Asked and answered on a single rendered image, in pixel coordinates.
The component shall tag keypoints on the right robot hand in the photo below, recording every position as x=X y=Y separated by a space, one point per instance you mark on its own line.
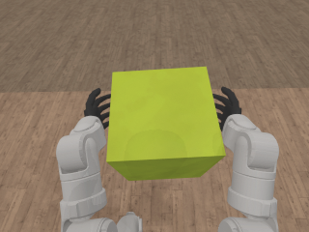
x=231 y=105

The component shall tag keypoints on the left robot shin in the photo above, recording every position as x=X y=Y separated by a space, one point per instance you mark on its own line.
x=130 y=214

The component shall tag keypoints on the right robot upper arm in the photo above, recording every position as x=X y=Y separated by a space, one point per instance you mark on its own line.
x=243 y=224

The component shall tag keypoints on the carton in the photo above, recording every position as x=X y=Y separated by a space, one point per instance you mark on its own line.
x=163 y=124

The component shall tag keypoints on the left robot upper arm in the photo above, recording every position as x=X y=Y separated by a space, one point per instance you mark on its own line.
x=102 y=224

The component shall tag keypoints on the robot right forearm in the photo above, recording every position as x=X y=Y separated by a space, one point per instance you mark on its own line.
x=254 y=169

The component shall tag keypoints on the left robot thigh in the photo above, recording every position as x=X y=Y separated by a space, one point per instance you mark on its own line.
x=130 y=223

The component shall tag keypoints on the left robot hand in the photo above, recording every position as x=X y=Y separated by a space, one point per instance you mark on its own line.
x=92 y=108

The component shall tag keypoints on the robot left forearm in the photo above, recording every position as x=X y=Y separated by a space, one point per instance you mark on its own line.
x=79 y=170

